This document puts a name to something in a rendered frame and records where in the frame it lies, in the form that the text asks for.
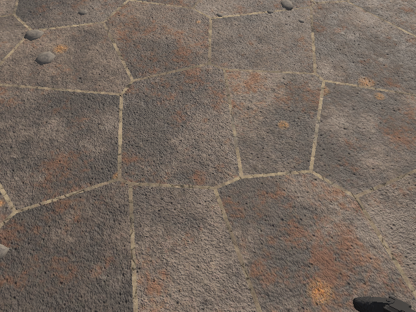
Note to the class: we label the robot right hand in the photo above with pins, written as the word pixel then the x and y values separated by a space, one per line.
pixel 379 304

